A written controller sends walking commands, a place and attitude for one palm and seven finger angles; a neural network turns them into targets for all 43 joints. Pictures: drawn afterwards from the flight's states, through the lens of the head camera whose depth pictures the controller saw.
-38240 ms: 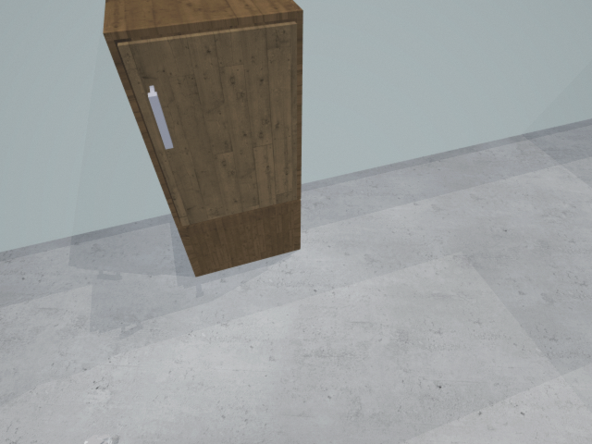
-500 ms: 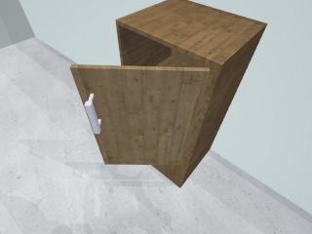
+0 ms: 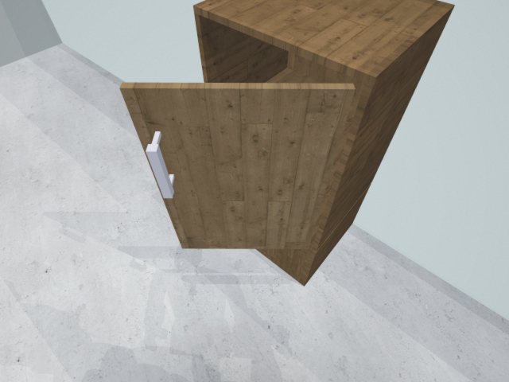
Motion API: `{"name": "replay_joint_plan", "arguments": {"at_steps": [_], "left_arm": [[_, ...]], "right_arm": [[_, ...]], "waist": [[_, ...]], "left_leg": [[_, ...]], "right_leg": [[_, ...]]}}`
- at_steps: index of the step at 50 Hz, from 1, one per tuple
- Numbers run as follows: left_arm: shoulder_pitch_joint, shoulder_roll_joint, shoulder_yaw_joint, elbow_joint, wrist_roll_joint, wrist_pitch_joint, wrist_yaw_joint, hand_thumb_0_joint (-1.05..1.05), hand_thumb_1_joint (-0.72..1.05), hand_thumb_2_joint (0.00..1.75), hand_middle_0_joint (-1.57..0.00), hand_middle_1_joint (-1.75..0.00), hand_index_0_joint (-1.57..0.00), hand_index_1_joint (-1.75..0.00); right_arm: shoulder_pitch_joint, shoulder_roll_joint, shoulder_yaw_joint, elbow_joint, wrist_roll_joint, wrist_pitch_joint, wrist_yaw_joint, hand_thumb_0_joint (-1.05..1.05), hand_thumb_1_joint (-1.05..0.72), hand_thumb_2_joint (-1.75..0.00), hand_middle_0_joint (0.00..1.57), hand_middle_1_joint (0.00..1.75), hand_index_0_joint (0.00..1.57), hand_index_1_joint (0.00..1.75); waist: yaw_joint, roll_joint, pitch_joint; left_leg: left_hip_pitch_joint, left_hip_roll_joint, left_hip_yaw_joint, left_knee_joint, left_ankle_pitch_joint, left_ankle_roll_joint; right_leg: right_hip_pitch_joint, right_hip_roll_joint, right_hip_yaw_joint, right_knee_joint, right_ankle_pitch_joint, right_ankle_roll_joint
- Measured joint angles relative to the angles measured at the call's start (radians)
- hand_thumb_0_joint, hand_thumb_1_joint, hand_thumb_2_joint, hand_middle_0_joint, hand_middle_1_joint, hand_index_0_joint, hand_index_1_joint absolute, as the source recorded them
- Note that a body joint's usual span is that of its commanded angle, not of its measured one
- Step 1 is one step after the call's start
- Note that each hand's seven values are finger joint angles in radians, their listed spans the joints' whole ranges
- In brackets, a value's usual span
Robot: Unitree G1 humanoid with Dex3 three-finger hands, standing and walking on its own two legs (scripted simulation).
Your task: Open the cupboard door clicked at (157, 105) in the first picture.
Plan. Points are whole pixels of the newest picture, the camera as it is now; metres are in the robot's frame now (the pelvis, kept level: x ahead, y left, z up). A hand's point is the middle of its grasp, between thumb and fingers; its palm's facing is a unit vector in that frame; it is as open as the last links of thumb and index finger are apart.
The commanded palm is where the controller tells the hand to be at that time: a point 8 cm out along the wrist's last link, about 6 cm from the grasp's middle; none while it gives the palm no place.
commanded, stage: come to a stop and stand still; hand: left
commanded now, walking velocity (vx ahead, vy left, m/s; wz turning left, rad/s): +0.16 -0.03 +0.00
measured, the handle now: (163, 166) +0.52 +0.22 -0.01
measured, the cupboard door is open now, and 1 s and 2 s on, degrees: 40 40 40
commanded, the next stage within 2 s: look again from close up in 0.86 s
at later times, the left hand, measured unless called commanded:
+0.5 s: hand out of the picture -0.02 +0.18 -0.17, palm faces +0.00 -0.98 -0.18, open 7.4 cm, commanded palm none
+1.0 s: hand out of the picture +0.05 +0.18 -0.17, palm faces +0.00 -0.98 -0.21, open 7.3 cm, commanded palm none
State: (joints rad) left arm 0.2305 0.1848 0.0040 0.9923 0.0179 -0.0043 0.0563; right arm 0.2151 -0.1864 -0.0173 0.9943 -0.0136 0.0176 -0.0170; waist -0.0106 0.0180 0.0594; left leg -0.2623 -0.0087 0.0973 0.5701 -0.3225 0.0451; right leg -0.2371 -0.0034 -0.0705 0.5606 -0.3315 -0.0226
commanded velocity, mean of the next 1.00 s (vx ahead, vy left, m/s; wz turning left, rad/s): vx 0.02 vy -0.01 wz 0.00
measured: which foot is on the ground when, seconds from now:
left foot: down 0.00-1.00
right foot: down 0.00-1.00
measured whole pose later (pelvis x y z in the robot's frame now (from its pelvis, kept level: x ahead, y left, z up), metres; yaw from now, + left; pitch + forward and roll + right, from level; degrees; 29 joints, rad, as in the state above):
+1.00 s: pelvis +0.02 +0.00 +0.01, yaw +0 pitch +0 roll +0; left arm 0.23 0.18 -0.01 1.09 0.02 -0.02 0.04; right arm 0.24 -0.16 0.01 1.14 -0.02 -0.03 -0.03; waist 0.00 -0.01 0.04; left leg -0.13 -0.03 0.10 0.41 -0.27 0.05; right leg -0.13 0.00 -0.03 0.44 -0.31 -0.02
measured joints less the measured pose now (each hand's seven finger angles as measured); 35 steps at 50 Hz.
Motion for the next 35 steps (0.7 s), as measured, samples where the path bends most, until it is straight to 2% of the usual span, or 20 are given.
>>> {"name": "replay_joint_plan", "arguments": {"at_steps": [3,6,12,19,35], "left_arm": [[0.006,0.006,-0.006,-0.008,0.001,-0.006,-0.006,0.0,0.91,0.9,-0.2,-0.3,-0.2,-0.3],[0.009,0.001,-0.013,-0.001,0.004,0.001,-0.015,0.0,0.91,0.9,-0.2,-0.3,-0.2,-0.3],[0.046,-0.009,-0.016,0.007,0.014,0.003,-0.035,0.0,0.91,0.9,-0.2,-0.3,-0.2,-0.3],[0.091,-0.025,-0.021,0.056,0.008,-0.003,-0.036,0.0,0.91,0.9,-0.2,-0.3,-0.2,-0.3],[0.057,-0.046,-0.027,0.12,0.0,-0.01,-0.021,0.01,0.91,0.9,-0.2,-0.3,-0.2,-0.3]], "right_arm": [[0.001,0.002,0.0,-0.022,-0.004,-0.003,0.008,0.01,-0.91,-0.9,0.2,0.29,0.2,0.3],[0.018,0.002,0.009,-0.023,-0.012,-0.014,0.011,0.01,-0.91,-0.9,0.2,0.29,0.2,0.3],[0.051,-0.003,0.02,-0.01,-0.019,-0.013,0.018,0.0,-0.93,-0.9,0.2,0.29,0.2,0.3],[0.069,0.004,0.029,0.033,-0.011,-0.025,0.009,0.01,-0.92,-0.9,0.2,0.29,0.2,0.3],[0.045,0.034,0.035,0.131,-0.002,-0.043,-0.014,0.01,-0.92,-0.9,0.2,0.29,0.2,0.3]], "waist": [[-0.007,-0.006,-0.002],[-0.001,0.001,-0.022],[0.008,-0.003,-0.051],[0.016,-0.006,-0.04],[0.015,-0.026,-0.014]], "left_leg": [[0.006,-0.014,0.0,0.008,0.006,0.015],[0.018,-0.02,-0.001,0.001,0.012,0.026],[0.023,-0.035,0.002,-0.021,0.024,0.038],[0.043,-0.035,0.008,-0.054,0.029,0.033],[0.097,-0.026,0.009,-0.11,0.03,0.015]], "right_leg": [[0.001,-0.015,-0.001,0.026,-0.01,0.005],[0.015,-0.02,-0.002,0.016,-0.004,0.012],[0.01,-0.019,0.023,0.016,-0.01,0.001],[0.026,-0.015,0.035,-0.015,0.007,0.018],[0.078,-0.001,0.039,-0.073,0.01,0.01]]}}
